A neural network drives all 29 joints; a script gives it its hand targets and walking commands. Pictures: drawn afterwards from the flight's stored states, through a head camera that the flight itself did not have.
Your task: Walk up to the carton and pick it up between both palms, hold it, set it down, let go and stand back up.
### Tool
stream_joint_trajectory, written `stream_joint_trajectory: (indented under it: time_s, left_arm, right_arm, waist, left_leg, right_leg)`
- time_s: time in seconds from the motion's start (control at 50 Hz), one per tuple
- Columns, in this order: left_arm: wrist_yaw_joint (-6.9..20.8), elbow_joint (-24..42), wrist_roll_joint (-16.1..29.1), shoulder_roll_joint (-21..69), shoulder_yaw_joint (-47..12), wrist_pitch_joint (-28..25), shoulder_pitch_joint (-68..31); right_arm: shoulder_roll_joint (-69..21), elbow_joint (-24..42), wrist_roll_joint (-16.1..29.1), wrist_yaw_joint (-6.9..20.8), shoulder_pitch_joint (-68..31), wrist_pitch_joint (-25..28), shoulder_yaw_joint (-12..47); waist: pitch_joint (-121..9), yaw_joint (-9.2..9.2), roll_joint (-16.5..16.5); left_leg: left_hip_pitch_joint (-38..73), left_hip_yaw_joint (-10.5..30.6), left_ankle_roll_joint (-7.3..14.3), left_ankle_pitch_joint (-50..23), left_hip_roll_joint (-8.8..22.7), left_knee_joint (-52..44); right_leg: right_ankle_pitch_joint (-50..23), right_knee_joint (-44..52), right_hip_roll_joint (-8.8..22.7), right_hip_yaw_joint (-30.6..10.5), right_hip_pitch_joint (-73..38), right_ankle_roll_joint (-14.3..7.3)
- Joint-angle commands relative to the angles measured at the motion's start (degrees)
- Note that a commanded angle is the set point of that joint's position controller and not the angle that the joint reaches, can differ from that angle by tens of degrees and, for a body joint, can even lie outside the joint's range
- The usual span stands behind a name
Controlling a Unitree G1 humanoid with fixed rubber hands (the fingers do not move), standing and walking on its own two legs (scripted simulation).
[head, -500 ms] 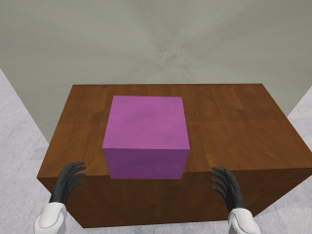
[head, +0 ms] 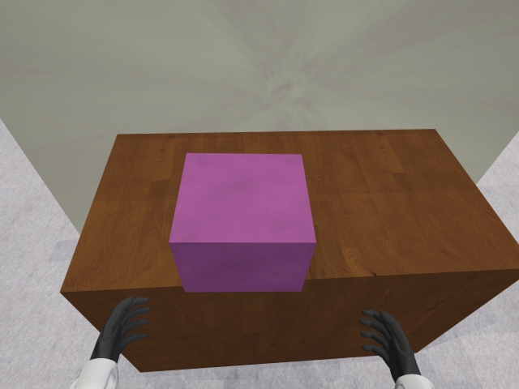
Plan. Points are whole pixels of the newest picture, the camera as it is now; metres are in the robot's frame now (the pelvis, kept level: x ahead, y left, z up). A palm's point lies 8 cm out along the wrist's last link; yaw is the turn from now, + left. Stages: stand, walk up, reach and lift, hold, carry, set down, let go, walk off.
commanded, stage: set down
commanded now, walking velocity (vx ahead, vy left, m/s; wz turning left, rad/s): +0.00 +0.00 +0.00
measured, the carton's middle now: (244, 222) +0.43 +0.07 -0.04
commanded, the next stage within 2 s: let go in 0.82 s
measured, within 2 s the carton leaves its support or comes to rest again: neither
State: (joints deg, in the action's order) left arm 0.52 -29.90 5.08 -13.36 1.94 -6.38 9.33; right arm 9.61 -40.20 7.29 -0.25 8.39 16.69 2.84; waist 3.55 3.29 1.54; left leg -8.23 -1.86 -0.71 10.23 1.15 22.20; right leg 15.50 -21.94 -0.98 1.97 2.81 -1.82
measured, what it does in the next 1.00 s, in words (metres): stands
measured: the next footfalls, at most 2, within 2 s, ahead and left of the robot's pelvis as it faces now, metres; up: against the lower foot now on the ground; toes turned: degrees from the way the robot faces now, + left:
none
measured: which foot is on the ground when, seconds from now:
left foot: down 0.00-1.00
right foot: down 0.00-1.00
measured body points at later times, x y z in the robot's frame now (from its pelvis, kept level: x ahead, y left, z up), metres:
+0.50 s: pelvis +0.00 +0.00 +0.00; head +0.01 +0.01 +0.45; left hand +0.17 +0.24 -0.08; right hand +0.17 -0.22 -0.09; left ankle +0.02 +0.13 -0.74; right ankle -0.03 -0.10 -0.74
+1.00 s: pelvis +0.00 +0.00 +0.00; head +0.00 +0.00 +0.45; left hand +0.17 +0.23 -0.09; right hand +0.17 -0.23 -0.09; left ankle +0.02 +0.13 -0.74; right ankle -0.03 -0.10 -0.74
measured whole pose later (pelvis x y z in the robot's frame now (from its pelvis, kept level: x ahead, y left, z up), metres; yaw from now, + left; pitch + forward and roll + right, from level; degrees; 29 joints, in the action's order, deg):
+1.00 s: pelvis +0.00 +0.00 +0.00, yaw -1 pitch -5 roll +0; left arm 0.5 -29.6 -0.1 -11.2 1.4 4.6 11.7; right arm 10.8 -43.3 -0.5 0.7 9.1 13.0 -0.7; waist 5.1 1.4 0.9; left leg -6.5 -2.9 -0.8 10.4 1.7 21.8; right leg 15.1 -21.6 -1.4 0.9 1.7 -1.8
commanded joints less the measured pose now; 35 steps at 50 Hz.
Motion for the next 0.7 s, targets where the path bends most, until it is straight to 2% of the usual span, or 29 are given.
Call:
stream_joint_trajectory:
  time_s: [0.0,0.04,0.06,0.12,0.14,0.18,0.24,0.26,0.28,0.3,0.32,0.34,0.36,0.42,0.48,0.54,0.56,0.58,0.62,0.68]
  left_arm:
    - [-0.27,10.15,0.02,-6.56,2.09,0.29,-4.04]
    - [-0.41,8.68,-0.79,-6.12,1.8,1.11,-3.5]
    - [-0.43,7.48,-1.17,-5.8,2.09,2.34,-2.88]
    - [-0.03,6.71,-1.68,-6.31,2.22,4.56,-3.14]
    - [-0.43,10.08,-0.64,-6.74,2.5,4.33,-3.67]
    - [-1.08,8.95,-1.52,-6.19,2.42,4.29,-4.28]
    - [-0.7,8.84,-2.25,-6.09,1.56,5.73,-4.17]
    - [-0.43,5.89,-3.22,-5.42,1.44,6.93,-2.97]
    - [-0.76,11.0,-2.32,-6.93,1.86,6.38,-3.84]
    - [-0.98,8.27,-3.2,-6.52,1.78,6.86,-3.01]
    - [-1.02,10.05,-3.05,-6.72,2.12,6.76,-3.4]
    - [-1.05,8.52,-3.49,-6.24,1.56,7.04,-2.8]
    - [-1.13,9.79,-3.65,-6.36,1.74,7.19,-3.04]
    - [-0.98,7.81,-4.17,-6.03,1.27,8.26,-2.39]
    - [-1.36,10.8,-3.68,-6.2,0.86,8.21,-2.38]
    - [-1.79,8.29,-4.48,-5.7,0.68,8.35,-1.73]
    - [-1.61,7.43,-4.96,-5.9,0.77,8.89,-1.93]
    - [-1.58,9.03,-4.36,-5.57,0.92,8.72,-1.74]
    - [-1.48,9.6,-4.47,-6.13,1.56,8.13,-2.25]
    - [-1.09,8.8,-4.7,-5.93,1.52,7.84,-1.55]
  right_arm:
    - [5.83,9.69,-0.45,-0.06,-4.49,1.47,-1.43]
    - [6.53,8.16,-1.6,-0.07,-3.97,0.98,-1.83]
    - [6.22,7.04,-1.82,-0.04,-4.56,0.27,-1.54]
    - [5.72,7.22,-3.1,-0.14,-3.77,-1.48,-1.43]
    - [5.52,10.52,-2.87,-0.22,-4.52,-1.18,-2.14]
    - [5.51,8.46,-3.98,-0.06,-4.28,-1.49,-3.29]
    - [6.05,7.6,-4.58,0.1,-3.99,-2.89,-3.16]
    - [5.57,5.9,-5.26,0.1,-3.21,-3.48,-2.79]
    - [5.82,10.13,-4.77,-0.05,-3.87,-2.91,-3.21]
    - [5.84,6.71,-5.61,0.04,-2.94,-3.29,-3.61]
    - [6.08,7.91,-5.88,-0.01,-2.72,-3.03,-4.16]
    - [6.42,5.11,-5.72,0.12,-2.78,-3.31,-3.73]
    - [6.63,4.37,-5.95,0.18,-2.58,-3.45,-4.36]
    - [6.39,3.14,-6.16,0.45,-2.22,-3.79,-4.35]
    - [6.36,5.41,-6.02,0.66,-3.18,-3.11,-4.76]
    - [6.83,4.27,-6.95,0.88,-2.63,-2.88,-4.96]
    - [7.37,2.88,-7.17,1.01,-2.45,-3.22,-5.33]
    - [6.92,5.5,-6.74,1.0,-2.96,-2.75,-5.06]
    - [7.3,6.42,-7.06,0.92,-3.26,-1.89,-5.19]
    - [6.91,5.07,-6.69,0.94,-3.03,-1.27,-5.0]
  waist:
    - [-7.91,0.39,-2.06]
    - [-6.75,-0.26,-1.76]
    - [-5.78,0.05,-1.56]
    - [-3.85,-0.45,0.08]
    - [-6.03,0.21,0.17]
    - [-4.68,-0.24,-1.25]
    - [-3.46,-0.95,-1.16]
    - [-2.69,-1.0,-1.43]
    - [-5.88,-0.51,-1.22]
    - [-4.56,-1.22,-2.58]
    - [-5.06,-1.23,-2.18]
    - [-4.35,-1.07,-3.15]
    - [-4.68,-1.35,-3.61]
    - [-3.25,-1.8,-3.3]
    - [-5.14,-1.58,-2.8]
    - [-4.92,-1.43,-2.5]
    - [-4.34,-2.01,-2.31]
    - [-5.38,-1.26,-1.37]
    - [-7.01,-1.55,-0.5]
    - [-7.16,-1.22,-0.82]
  left_leg:
    - [13.37,0.68,-0.74,-18.11,-0.69,0.56]
    - [13.66,0.66,-0.68,-18.07,-0.77,0.45]
    - [13.65,0.36,-0.72,-17.87,-0.77,0.5]
    - [13.08,-0.4,-0.01,-13.56,-0.89,-0.43]
    - [12.93,-0.33,0.2,-13.78,-0.75,-0.28]
    - [11.56,-0.76,0.14,-12.65,-0.8,-0.68]
    - [11.54,-1.08,0.5,-10.63,-0.83,-1.24]
    - [11.73,-0.94,0.43,-10.26,-0.89,-1.42]
    - [12.17,-1.25,0.39,-11.51,-0.92,-0.88]
    - [12.27,-1.08,0.11,-12.16,-0.81,-1.07]
    - [12.5,-1.15,-0.12,-13.29,-0.88,-0.71]
    - [12.5,-0.88,-0.24,-13.73,-0.85,-0.57]
    - [13.15,-1.1,-0.67,-14.33,-0.8,-0.54]
    - [13.53,-1.09,-0.45,-12.93,-0.73,-0.85]
    - [14.09,-1.09,-0.52,-13.99,-0.69,-0.5]
    - [13.41,-1.22,-0.63,-13.62,-0.89,-0.29]
    - [13.61,-1.23,-0.8,-12.91,-0.73,-0.37]
    - [13.05,-1.29,-0.39,-13.98,-1.0,-0.14]
    - [12.8,-1.46,-0.14,-13.91,-1.27,0.1]
    - [12.76,-1.99,-0.41,-15.21,-1.34,0.41]
  right_leg:
    - [-9.21,6.41,1.14,-1.13,10.34,0.03]
    - [-9.88,6.48,0.87,-1.07,10.35,0.09]
    - [-9.14,6.76,0.9,-0.92,11.0,0.09]
    - [-6.71,7.35,1.35,-1.21,11.48,0.42]
    - [-6.9,7.22,1.45,-1.03,10.76,0.53]
    - [-6.54,7.33,1.32,-1.22,11.44,0.37]
    - [-5.48,7.38,1.62,-1.85,12.02,0.55]
    - [-5.49,7.72,1.78,-1.57,12.18,0.53]
    - [-7.34,6.88,1.73,-1.66,10.94,0.95]
    - [-7.49,7.23,1.42,-1.55,11.25,0.56]
    - [-8.59,6.94,1.49,-1.37,11.23,0.95]
    - [-8.89,6.84,1.43,-1.68,11.35,0.58]
    - [-9.27,6.71,1.34,-1.37,11.28,0.63]
    - [-8.35,7.25,1.12,-1.47,11.87,0.68]
    - [-9.75,6.83,1.01,-0.96,10.77,0.69]
    - [-10.26,6.64,0.74,-0.94,10.72,0.6]
    - [-10.23,6.5,0.79,-1.04,11.09,0.62]
    - [-11.6,6.39,0.81,-0.85,10.47,1.0]
    - [-15.08,5.61,0.75,-1.21,9.24,1.27]
    - [-17.13,5.42,0.7,-1.14,9.34,1.67]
